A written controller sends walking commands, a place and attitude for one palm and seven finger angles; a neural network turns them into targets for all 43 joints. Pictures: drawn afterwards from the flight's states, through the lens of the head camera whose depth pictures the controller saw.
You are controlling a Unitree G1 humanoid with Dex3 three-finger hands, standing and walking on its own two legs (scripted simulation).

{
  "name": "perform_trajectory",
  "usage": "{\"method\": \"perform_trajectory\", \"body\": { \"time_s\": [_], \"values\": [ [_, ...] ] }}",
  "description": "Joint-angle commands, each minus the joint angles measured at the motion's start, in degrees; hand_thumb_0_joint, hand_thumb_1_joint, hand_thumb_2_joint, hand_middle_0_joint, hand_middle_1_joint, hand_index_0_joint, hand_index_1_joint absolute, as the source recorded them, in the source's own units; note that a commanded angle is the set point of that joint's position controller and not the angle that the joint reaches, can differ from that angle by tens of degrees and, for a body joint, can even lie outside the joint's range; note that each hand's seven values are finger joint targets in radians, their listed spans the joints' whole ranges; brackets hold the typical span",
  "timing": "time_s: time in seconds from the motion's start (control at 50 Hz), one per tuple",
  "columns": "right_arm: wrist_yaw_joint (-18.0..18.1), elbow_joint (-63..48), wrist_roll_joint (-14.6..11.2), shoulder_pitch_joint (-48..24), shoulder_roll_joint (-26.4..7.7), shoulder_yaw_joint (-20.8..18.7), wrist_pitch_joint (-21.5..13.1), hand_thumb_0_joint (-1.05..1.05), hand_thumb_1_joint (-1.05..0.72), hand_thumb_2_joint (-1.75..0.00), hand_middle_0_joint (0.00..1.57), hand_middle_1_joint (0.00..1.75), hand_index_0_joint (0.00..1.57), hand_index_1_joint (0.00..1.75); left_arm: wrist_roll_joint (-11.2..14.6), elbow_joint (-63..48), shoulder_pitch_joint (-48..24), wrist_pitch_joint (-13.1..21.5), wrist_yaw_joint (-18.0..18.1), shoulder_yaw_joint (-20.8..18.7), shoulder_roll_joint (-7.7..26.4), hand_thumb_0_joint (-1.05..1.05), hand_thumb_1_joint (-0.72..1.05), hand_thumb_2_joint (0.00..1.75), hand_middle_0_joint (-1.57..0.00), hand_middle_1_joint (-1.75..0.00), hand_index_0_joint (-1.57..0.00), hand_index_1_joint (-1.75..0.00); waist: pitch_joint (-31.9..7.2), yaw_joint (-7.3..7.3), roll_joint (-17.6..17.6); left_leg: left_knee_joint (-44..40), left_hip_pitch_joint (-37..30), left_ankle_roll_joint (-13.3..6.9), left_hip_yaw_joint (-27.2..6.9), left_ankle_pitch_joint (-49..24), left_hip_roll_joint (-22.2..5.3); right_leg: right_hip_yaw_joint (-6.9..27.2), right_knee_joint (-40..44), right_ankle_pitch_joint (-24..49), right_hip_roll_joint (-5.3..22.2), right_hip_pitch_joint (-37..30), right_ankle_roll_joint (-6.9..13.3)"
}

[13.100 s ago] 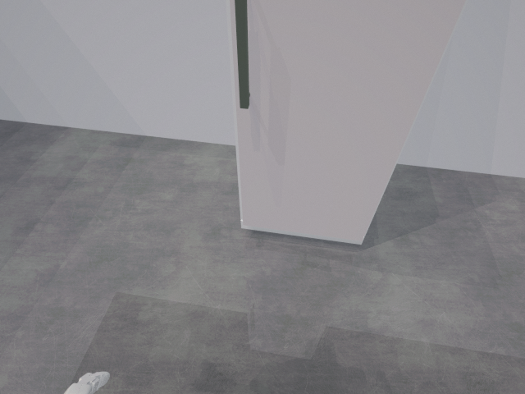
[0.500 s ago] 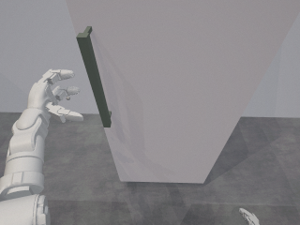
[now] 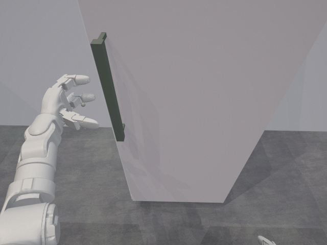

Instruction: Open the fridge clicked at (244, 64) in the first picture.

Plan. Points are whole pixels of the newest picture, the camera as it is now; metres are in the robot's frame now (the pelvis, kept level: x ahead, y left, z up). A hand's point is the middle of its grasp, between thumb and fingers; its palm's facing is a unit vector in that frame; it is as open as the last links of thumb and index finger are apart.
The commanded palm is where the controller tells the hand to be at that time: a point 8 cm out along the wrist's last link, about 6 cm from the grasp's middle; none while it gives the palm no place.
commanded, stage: move the hooked fingers beside the handle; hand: left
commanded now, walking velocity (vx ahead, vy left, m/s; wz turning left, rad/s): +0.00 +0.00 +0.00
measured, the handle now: (113, 95) +0.47 +0.15 +0.13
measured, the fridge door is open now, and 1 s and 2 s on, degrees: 0 0 0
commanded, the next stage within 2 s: feel for the door with the fingertips in 0.68 s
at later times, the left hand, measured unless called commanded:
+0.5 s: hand (84, 106) +0.40 +0.21 +0.15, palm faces +0.06 -1.00 -0.01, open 14.0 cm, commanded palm +0.38 +0.26 +0.16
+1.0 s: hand (92, 105) +0.41 +0.19 +0.15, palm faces +0.02 -1.00 -0.01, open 14.0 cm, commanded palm +0.38 +0.24 +0.15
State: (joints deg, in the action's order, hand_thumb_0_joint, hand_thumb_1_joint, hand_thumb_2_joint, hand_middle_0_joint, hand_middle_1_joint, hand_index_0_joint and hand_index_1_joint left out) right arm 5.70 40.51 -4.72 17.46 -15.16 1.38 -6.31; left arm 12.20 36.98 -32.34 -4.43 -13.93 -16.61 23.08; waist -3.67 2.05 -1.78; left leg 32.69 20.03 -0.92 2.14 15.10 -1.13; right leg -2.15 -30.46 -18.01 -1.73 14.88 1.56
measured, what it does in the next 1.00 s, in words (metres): stands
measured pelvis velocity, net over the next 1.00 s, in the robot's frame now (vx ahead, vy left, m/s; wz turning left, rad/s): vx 0.00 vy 0.00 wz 0.00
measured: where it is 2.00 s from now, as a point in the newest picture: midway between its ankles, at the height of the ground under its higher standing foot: outside the picture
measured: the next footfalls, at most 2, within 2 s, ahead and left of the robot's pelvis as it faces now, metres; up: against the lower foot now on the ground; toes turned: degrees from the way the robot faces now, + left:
none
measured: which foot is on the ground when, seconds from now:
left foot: down 0.00-1.00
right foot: down 0.00-1.00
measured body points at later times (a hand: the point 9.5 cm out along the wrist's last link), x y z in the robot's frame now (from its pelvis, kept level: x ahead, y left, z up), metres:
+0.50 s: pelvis -0.01 +0.00 +0.00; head +0.00 +0.00 +0.45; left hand +0.39 +0.26 +0.15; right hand +0.10 -0.26 -0.10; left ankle +0.02 +0.11 -0.73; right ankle -0.02 -0.10 -0.73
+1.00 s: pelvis +0.00 +0.00 +0.00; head +0.00 +0.00 +0.45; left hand +0.40 +0.24 +0.15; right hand +0.11 -0.26 -0.10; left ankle +0.02 +0.11 -0.73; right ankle -0.02 -0.10 -0.73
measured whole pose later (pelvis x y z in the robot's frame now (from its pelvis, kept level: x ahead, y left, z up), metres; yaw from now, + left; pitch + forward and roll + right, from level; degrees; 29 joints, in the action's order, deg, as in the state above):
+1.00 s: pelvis +0.00 +0.00 +0.00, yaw +0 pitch +3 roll -1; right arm 5.2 40.2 -4.5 16.6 -15.0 1.0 -6.7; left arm 11.4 35.9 -33.0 -3.1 -11.6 -14.2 20.6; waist -3.2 2.0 -1.7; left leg 33.4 21.0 -0.8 1.7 15.3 -1.3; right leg -2.4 -30.7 -18.0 -2.0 15.5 1.7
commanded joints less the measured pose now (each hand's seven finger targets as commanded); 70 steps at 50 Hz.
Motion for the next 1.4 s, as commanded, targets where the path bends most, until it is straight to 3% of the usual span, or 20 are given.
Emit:
{"method": "perform_trajectory", "body": {
  "time_s": [0.0,0.1,0.14,0.26,0.32,0.38,0.46,0.54,0.6,0.7,0.78,0.82,0.88,1.0,1.12,1.18,1.24,1.28,1.3,1.38],
  "values": [
    [0.71,-8.40,0.20,-3.78,-8.38,-2.96,-2.64,0.00,-0.90,-0.90,0.20,0.30,0.20,0.30,0.70,-13.67,-23.21,2.06,0.93,-3.02,12.61,0.00,-0.50,0.30,-0.30,-1.20,-0.30,-1.20,-13.14,-0.70,0.83,-3.16,-10.56,-0.99,-2.64,-12.69,0.48,1.58,4.20,16.86,0.21,1.41,-0.53],
    [0.84,-7.80,0.75,-3.97,-7.67,-2.94,-3.58,0.00,-0.90,-0.90,0.20,0.30,0.20,0.30,0.03,-23.20,-30.21,8.49,2.69,-1.50,12.41,0.00,-0.50,0.30,-0.30,-1.20,-0.30,-1.20,-17.69,0.15,-4.31,-2.68,-16.41,-0.47,-3.53,-15.32,-0.02,1.55,3.60,16.45,-0.58,2.01,-0.07],
    [0.88,-7.01,0.77,-3.87,-7.70,-2.91,-4.00,0.00,-0.90,-0.90,0.20,0.30,0.20,0.30,0.14,-21.89,-30.08,8.81,2.94,-1.04,11.53,0.00,-0.50,0.30,-0.30,-1.20,-0.30,-1.20,-17.51,0.39,-3.74,-2.86,-17.15,-0.34,-3.85,-14.64,-0.10,1.18,3.92,15.42,-0.71,2.72,-0.02],
    [1.14,-6.02,0.32,-4.00,-8.43,-2.21,-2.64,0.00,-0.90,-0.90,0.20,0.30,0.20,0.30,-0.19,-4.42,-25.02,1.45,2.33,-2.28,12.08,0.00,-0.50,0.30,-0.30,-1.20,-0.30,-1.20,-7.93,0.28,2.12,-4.44,-8.03,-0.71,-3.27,-6.16,0.42,1.17,5.78,9.53,0.15,4.54,-0.49],
    [0.84,-7.36,0.49,-3.87,-8.33,-2.29,-2.35,0.00,-0.90,-0.90,0.20,0.30,0.20,0.30,-0.51,-5.75,-26.37,1.73,2.17,-2.68,12.92,0.00,-0.50,0.30,-0.30,-1.20,-0.30,-1.20,-11.58,-0.08,1.97,-3.80,-8.63,-0.88,-2.79,-8.14,0.61,1.73,5.22,11.69,0.50,2.80,-0.51],
    [0.65,-8.10,0.76,-3.46,-8.17,-2.66,-2.90,0.00,-0.90,-0.90,0.20,0.30,0.20,0.30,-0.42,-12.36,-30.14,6.57,2.09,-2.27,13.37,0.00,-0.50,0.30,-0.30,-1.20,-0.30,-1.20,-16.54,0.24,0.52,-2.48,-11.84,-0.95,-2.89,-11.98,0.38,2.03,3.92,15.34,-0.02,1.46,-0.33],
    [0.69,-7.20,0.81,-2.93,-8.04,-2.81,-3.67,0.00,-0.90,-0.90,0.20,0.30,0.20,0.30,0.34,-14.88,-32.74,10.71,1.58,-3.24,14.82,0.00,-0.50,0.30,-0.30,-1.20,-0.30,-1.20,-18.80,0.55,-1.55,-2.19,-13.90,-0.76,-3.24,-12.22,0.24,2.02,3.53,15.31,-0.50,1.67,-0.23],
    [0.79,-5.98,0.46,-2.62,-8.42,-2.54,-3.41,0.00,-0.90,-0.90,0.20,0.30,0.20,0.30,0.04,-6.18,-29.63,7.04,0.90,-2.10,13.42,0.00,-0.50,0.30,-0.30,-1.20,-0.30,-1.20,-12.27,1.05,-0.16,-2.85,-9.53,-0.97,-3.01,-8.37,0.43,1.97,4.62,12.72,-0.06,3.77,-0.52],
    [0.53,-6.92,0.24,-2.62,-8.51,-2.69,-2.98,0.00,-0.90,-0.90,0.20,0.30,0.20,0.30,-0.23,-5.06,-26.30,4.30,0.57,-2.06,13.01,0.00,-0.50,0.30,-0.30,-1.20,-0.30,-1.20,-12.98,0.03,-1.37,-2.79,-8.97,-0.99,-2.63,-9.66,0.71,1.83,4.33,14.11,0.33,2.77,-0.43],
    [0.27,-8.09,0.42,-2.68,-8.39,-2.94,-3.16,0.00,-0.90,-0.90,0.20,0.30,0.20,0.30,0.47,-12.47,-28.34,6.51,1.03,-1.48,12.36,0.00,-0.50,0.30,-0.30,-1.20,-0.30,-1.20,-15.88,0.24,-0.10,-2.26,-10.68,-1.09,-2.86,-12.54,0.52,1.96,3.68,17.09,-0.10,1.42,-0.47],
    [0.51,-7.41,0.76,-2.22,-8.65,-3.13,-3.24,0.00,-0.90,-0.90,0.20,0.30,0.20,0.30,0.28,-14.43,-28.72,8.82,1.95,-4.69,15.99,0.00,-0.50,0.30,-0.30,-1.20,-0.30,-1.20,-17.22,-0.15,0.74,-1.94,-11.41,-1.21,-2.50,-13.41,0.51,2.29,3.36,18.07,-0.29,0.23,-0.60],
    [0.39,-7.32,0.64,-2.83,-7.78,-2.95,-3.47,0.00,-0.90,-0.90,0.20,0.30,0.20,0.30,0.16,-14.33,-28.40,8.50,2.13,-1.64,11.59,0.00,-0.50,0.30,-0.30,-1.20,-0.30,-1.20,-16.19,0.25,-1.44,-1.96,-12.47,-1.13,-2.48,-13.79,0.44,2.10,3.38,18.23,-0.32,1.58,-0.51],
    [0.14,-7.46,0.48,-2.86,-8.01,-3.10,-3.23,0.00,-0.90,-0.90,0.20,0.30,0.20,0.30,-0.48,-13.44,-24.80,6.42,2.13,-0.19,9.97,0.00,-0.50,0.30,-0.30,-1.20,-0.30,-1.20,-15.73,-0.31,-2.89,-1.87,-12.76,-0.89,-2.46,-14.85,0.41,1.61,3.22,18.44,-0.33,1.46,-0.31],
    [0.16,-7.94,0.28,-4.50,-7.52,-2.89,-2.85,0.00,-0.90,-0.90,0.20,0.30,0.20,0.30,0.38,-15.69,-25.74,3.31,3.75,1.52,6.49,0.00,-0.50,0.30,-0.30,-1.20,-0.30,-1.20,-14.83,-0.01,0.39,-2.46,-12.44,-0.93,-2.80,-13.88,0.43,1.17,3.99,17.97,-0.24,1.47,-0.50],
    [-0.19,-7.67,0.89,-5.14,-6.69,-2.85,-2.91,0.00,-0.90,-0.90,0.20,0.30,0.20,0.30,-0.93,-18.72,-26.61,4.89,7.18,2.72,3.75,0.00,-0.50,0.30,-0.30,-1.20,-0.30,-1.20,-16.34,-0.49,0.71,-2.43,-14.10,-0.73,-2.77,-15.61,0.41,1.16,3.51,18.97,-0.40,0.96,-0.43],
    [-0.01,-7.19,1.27,-5.16,-7.47,-2.71,-1.93,0.00,-0.90,-0.90,0.20,0.30,0.20,0.30,-1.75,-15.52,-23.43,4.47,8.27,-2.70,9.99,0.00,-0.50,0.30,-0.30,-1.20,-0.30,-1.20,-15.62,-1.62,2.75,-2.63,-12.10,-0.92,-2.12,-15.08,0.55,1.77,3.66,20.16,-0.05,-1.14,-0.66],
    [0.09,-7.12,1.06,-5.79,-6.49,-2.13,-1.47,0.00,-0.90,-0.90,0.20,0.30,0.20,0.30,-2.39,-13.44,-28.77,3.78,8.05,1.54,5.84,0.00,-0.50,0.30,-0.30,-1.20,-0.30,-1.20,-12.18,0.21,1.92,-3.07,-10.74,-0.97,-1.96,-11.92,0.72,1.86,4.48,17.32,0.07,1.12,-0.83],
    [0.40,-6.91,1.22,-5.50,-7.22,-2.14,-1.09,0.00,-0.90,-0.90,0.20,0.30,0.20,0.30,-2.59,-11.00,-29.61,3.59,8.09,-1.06,9.63,0.00,-0.50,0.30,-0.30,-1.20,-0.30,-1.20,-11.50,0.13,2.75,-3.11,-9.92,-1.18,-1.97,-10.41,0.70,2.33,5.05,15.92,0.25,1.09,-1.01],
    [0.42,-6.95,1.06,-5.75,-7.13,-2.00,-1.06,0.00,-0.90,-0.90,0.20,0.30,0.20,0.30,-2.42,-11.14,-32.50,3.91,7.69,0.16,9.07,0.00,-0.50,0.30,-0.30,-1.20,-0.30,-1.20,-11.47,0.82,2.39,-3.30,-9.80,-1.20,-2.04,-9.64,0.78,2.49,5.27,15.31,0.41,1.52,-1.04],
    [0.47,-6.85,1.10,-4.50,-7.02,-2.45,-1.74,0.00,-0.90,-0.90,0.20,0.30,0.20,0.30,-1.82,-11.47,-34.02,6.44,6.21,1.61,7.52,0.00,-0.50,0.30,-0.30,-1.20,-0.30,-1.20,-16.26,0.90,-0.49,-2.23,-12.81,-1.11,-2.12,-12.80,0.88,2.41,4.22,18.42,0.06,0.47,-0.62]
  ]
}}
